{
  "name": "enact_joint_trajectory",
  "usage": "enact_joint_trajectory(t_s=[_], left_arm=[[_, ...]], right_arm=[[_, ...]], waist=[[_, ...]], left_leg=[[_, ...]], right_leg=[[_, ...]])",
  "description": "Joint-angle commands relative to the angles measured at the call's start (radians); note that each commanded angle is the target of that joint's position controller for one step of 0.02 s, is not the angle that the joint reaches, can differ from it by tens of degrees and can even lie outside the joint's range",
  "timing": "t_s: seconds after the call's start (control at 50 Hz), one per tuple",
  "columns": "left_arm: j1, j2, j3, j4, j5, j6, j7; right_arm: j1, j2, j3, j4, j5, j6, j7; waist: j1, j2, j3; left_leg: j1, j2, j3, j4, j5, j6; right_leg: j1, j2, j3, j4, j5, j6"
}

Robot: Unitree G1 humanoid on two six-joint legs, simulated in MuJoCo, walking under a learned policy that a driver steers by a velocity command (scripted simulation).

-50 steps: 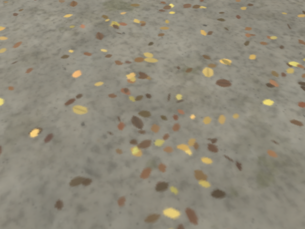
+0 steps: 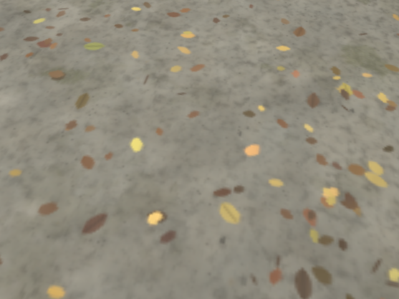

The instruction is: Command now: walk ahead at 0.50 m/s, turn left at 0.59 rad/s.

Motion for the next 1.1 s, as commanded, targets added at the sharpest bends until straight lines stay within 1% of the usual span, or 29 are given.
enact_joint_trajectory(t_s=[0.02,0.08,0.14,0.22,0.28,0.32,0.34,0.36,0.38,0.4,0.42,0.44,0.46,0.5,0.56,0.62,0.7,0.76,0.78,0.8,0.82,0.84,0.86,0.88,0.9,0.94,0.98,1.02,1.1], left_arm=[[0.034,0.096,0.029,-0.06,0.019,0.008,0.005],[-0.079,0.066,0.017,-0.097,0.022,0.013,0.007],[-0.183,0.045,0.006,-0.125,0.011,0.005,-0.006],[-0.262,0.066,0.01,-0.16,-0.001,-0.01,-0.024],[-0.231,0.095,0.024,-0.161,-0.005,-0.023,-0.031],[-0.085,0.127,0.046,-0.128,0.0,-0.032,-0.022],[0.057,0.17,0.061,-0.114,0.018,-0.036,-0.014],[0.194,0.251,0.084,-0.089,0.033,-0.024,-0.009],[0.201,0.187,0.07,-0.078,0.003,-0.016,-0.017],[0.15,0.112,0.05,-0.093,-0.005,-0.008,-0.012],[0.101,0.087,0.04,-0.102,0.003,0.004,-0.008],[0.064,0.069,0.032,-0.094,0.008,0.009,-0.007],[0.044,0.053,0.025,-0.089,0.014,0.007,-0.004],[0.036,0.056,0.028,-0.074,0.01,-0.001,-0.005],[0.082,0.094,0.037,-0.028,0.005,-0.013,-0.016],[0.08,0.118,0.038,-0.015,-0.016,0.001,-0.017],[0.174,0.163,0.046,0.02,-0.03,0.022,-0.014],[0.197,0.178,0.049,0.037,-0.036,0.038,-0.008],[0.186,0.178,0.047,0.039,-0.037,0.043,-0.005],[0.193,0.152,0.037,0.04,-0.032,0.043,-0.004],[0.178,0.089,0.012,0.014,-0.011,0.039,-0.005],[0.286,-0.024,-0.022,-0.016,-0.009,0.025,-0.003],[0.267,0.067,0.0,-0.003,-0.037,0.017,-0.002],[0.196,0.122,0.019,-0.021,-0.051,0.018,-0.002],[0.156,0.116,0.02,-0.028,-0.043,0.024,0.001],[0.146,0.093,0.026,-0.029,-0.028,0.046,0.0],[0.151,0.049,0.02,-0.033,-0.03,0.069,-0.004],[0.118,0.035,0.018,-0.054,-0.025,0.082,-0.004],[0.02,0.014,0.008,-0.09,-0.021,0.079,-0.025]], right_arm=[[-0.026,-0.141,-0.037,-0.08,-0.001,-0.029,-0.018],[0.027,-0.16,-0.043,-0.055,0.006,-0.026,-0.037],[0.068,-0.163,-0.044,-0.032,0.012,-0.018,-0.047],[0.121,-0.162,-0.045,0.002,0.02,-0.009,-0.05],[0.115,-0.16,-0.047,0.009,0.019,0.004,-0.057],[0.082,-0.136,-0.039,-0.002,0.017,0.009,-0.055],[0.065,-0.086,-0.019,-0.022,0.005,0.006,-0.05],[0.191,-0.023,0.001,-0.041,0.023,-0.001,-0.05],[0.221,-0.084,-0.001,-0.039,0.032,-0.007,-0.052],[0.135,-0.163,-0.023,-0.033,0.034,-0.002,-0.05],[0.06,-0.171,-0.026,-0.046,0.024,0.003,-0.05],[0.014,-0.157,-0.028,-0.061,0.012,0.004,-0.047],[0.008,-0.14,-0.031,-0.065,0.012,0.009,-0.042],[0.026,-0.092,-0.022,-0.065,0.022,0.02,-0.034],[-0.021,-0.04,-0.002,-0.081,0.006,0.014,-0.035],[-0.115,-0.03,0.013,-0.094,-0.006,-0.012,-0.02],[-0.256,-0.035,0.017,-0.122,0.009,-0.039,0.001],[-0.249,-0.08,0.0,-0.126,0.015,-0.051,0.007],[-0.189,-0.099,-0.012,-0.109,0.013,-0.054,0.003],[-0.075,-0.14,-0.034,-0.074,0.004,-0.054,-0.006],[0.094,-0.206,-0.056,-0.05,-0.017,-0.052,-0.02],[0.157,-0.293,-0.072,-0.04,-0.033,-0.039,-0.027],[0.173,-0.213,-0.054,-0.032,-0.027,-0.037,-0.023],[0.119,-0.16,-0.035,-0.026,-0.014,-0.039,-0.022],[0.057,-0.121,-0.022,-0.023,-0.01,-0.042,-0.019],[-0.036,-0.066,-0.007,-0.015,-0.016,-0.052,-0.014],[-0.068,-0.068,-0.015,0.002,-0.02,-0.068,-0.016],[-0.07,-0.088,-0.025,0.021,-0.022,-0.077,-0.023],[-0.052,-0.126,-0.038,0.054,-0.02,-0.073,-0.037]], waist=[[0.034,0.058,-0.112],[-0.001,0.064,-0.074],[-0.042,0.095,-0.055],[-0.069,0.108,-0.042],[-0.044,0.142,-0.049],[0.035,0.157,-0.114],[0.103,0.102,-0.247],[0.082,-0.164,-0.413],[0.074,-0.269,-0.411],[0.094,-0.147,-0.257],[0.088,-0.07,-0.165],[0.068,-0.046,-0.087],[0.043,-0.065,-0.061],[0.023,-0.09,-0.046],[0.02,-0.049,-0.038],[0.035,-0.035,-0.027],[0.086,-0.045,-0.016],[0.051,-0.079,-0.032],[0.005,-0.079,-0.06],[-0.05,-0.063,-0.132],[-0.127,0.008,-0.274],[-0.086,0.283,-0.413],[-0.114,0.241,-0.418],[-0.105,0.194,-0.268],[-0.078,0.161,-0.195],[-0.017,0.163,-0.099],[0.014,0.141,-0.068],[0.022,0.104,-0.043],[-0.003,0.081,-0.014]], left_leg=[[0.127,0.254,-0.315,-0.244,0.239,0.195],[0.109,0.216,-0.264,-0.244,0.245,0.167],[0.092,0.184,-0.248,-0.229,0.154,0.124],[0.159,0.215,-0.33,-0.165,0.108,0.108],[0.227,0.24,-0.409,-0.083,0.14,0.091],[0.208,0.19,-0.399,0.044,0.255,0.054],[0.103,0.137,-0.341,0.274,0.203,0.019],[-0.253,-0.01,-0.2,0.629,-0.174,-0.066],[-0.426,0.029,-0.191,0.801,-0.421,-0.081],[-0.482,0.083,-0.191,0.864,-0.339,-0.09],[-0.464,0.12,-0.147,0.859,-0.262,-0.095],[-0.444,0.147,-0.136,0.811,-0.213,-0.097],[-0.403,0.177,-0.133,0.771,-0.179,-0.093],[-0.357,0.197,-0.105,0.725,-0.154,-0.095],[-0.364,0.192,-0.105,0.576,-0.097,-0.101],[-0.33,0.198,-0.043,0.351,0.058,-0.105],[-0.227,0.147,-0.006,0.143,0.144,-0.12],[-0.136,0.126,-0.016,0.048,0.091,-0.093],[-0.026,0.113,-0.003,0.003,0.095,-0.074],[0.161,0.107,0.003,-0.013,0.094,-0.048],[0.431,0.264,-0.141,0.022,0.103,0.013],[0.727,0.524,-0.539,-0.036,0.004,0.15],[0.677,0.52,-0.667,-0.12,-0.158,0.177],[0.571,0.484,-0.519,-0.141,-0.168,0.14],[0.458,0.439,-0.405,-0.168,-0.122,0.114],[0.274,0.376,-0.247,-0.243,-0.006,0.088],[0.196,0.371,-0.156,-0.297,0.092,0.093],[0.182,0.376,-0.081,-0.324,0.168,0.098],[0.201,0.351,0.067,-0.338,0.209,0.075]], right_leg=[[-0.108,-0.027,0.023,-0.09,0.096,0.029],[-0.138,0.003,0.018,-0.292,0.265,0.058],[-0.077,0.051,0.014,-0.503,0.415,0.057],[-0.041,0.082,0.033,-0.627,0.42,0.034],[0.019,0.094,0.042,-0.674,0.301,0.003],[0.234,0.098,0.013,-0.735,0.288,-0.044],[0.495,-0.028,0.117,-0.697,0.279,-0.107],[0.891,-0.266,0.516,-0.725,0.12,-0.266],[0.915,-0.346,0.758,-0.817,-0.095,-0.296],[0.783,-0.308,0.628,-0.845,-0.161,-0.251],[0.65,-0.264,0.482,-0.858,-0.081,-0.215],[0.528,-0.221,0.379,-0.889,0.023,-0.202],[0.455,-0.188,0.298,-0.914,0.093,-0.187],[0.384,-0.161,0.191,-0.963,0.171,-0.19],[0.369,-0.16,0.136,-1.004,0.292,-0.238],[0.375,-0.12,0.065,-1.01,0.368,-0.232],[0.397,-0.122,0.063,-0.974,0.37,-0.208],[0.446,-0.158,0.115,-0.906,0.361,-0.177],[0.429,-0.145,0.103,-0.843,0.418,-0.156],[0.385,-0.094,0.066,-0.701,0.497,-0.127],[0.225,-0.034,0.018,-0.428,0.331,-0.083],[-0.126,0.1,-0.042,-0.077,-0.191,-0.019],[-0.23,0.078,0.068,0.077,-0.259,-0.016],[-0.293,0.037,0.068,0.12,-0.183,-0.023],[-0.276,0.002,0.049,0.1,-0.101,-0.021],[-0.193,-0.042,0.055,0.03,0.003,-0.011],[-0.146,-0.049,0.05,0.003,0.052,0.001],[-0.172,-0.052,0.057,-0.052,0.112,0.013],[-0.159,-0.04,0.027,-0.282,0.311,0.007]])
Keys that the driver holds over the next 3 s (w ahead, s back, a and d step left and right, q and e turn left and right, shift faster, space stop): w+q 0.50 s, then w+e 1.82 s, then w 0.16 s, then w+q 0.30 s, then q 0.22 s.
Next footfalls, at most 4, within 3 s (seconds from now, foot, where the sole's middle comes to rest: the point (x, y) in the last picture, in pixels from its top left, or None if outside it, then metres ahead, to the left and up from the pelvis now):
0.34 right None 0.39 -0.12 -0.77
0.82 left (134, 269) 0.54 0.21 -0.77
1.32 right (202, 189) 0.85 -0.02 -0.77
1.80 left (164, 129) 1.15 0.14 -0.77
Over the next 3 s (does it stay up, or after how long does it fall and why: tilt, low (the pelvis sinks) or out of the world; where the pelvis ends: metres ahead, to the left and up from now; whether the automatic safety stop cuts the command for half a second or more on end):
stays up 1.52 -0.26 -0.01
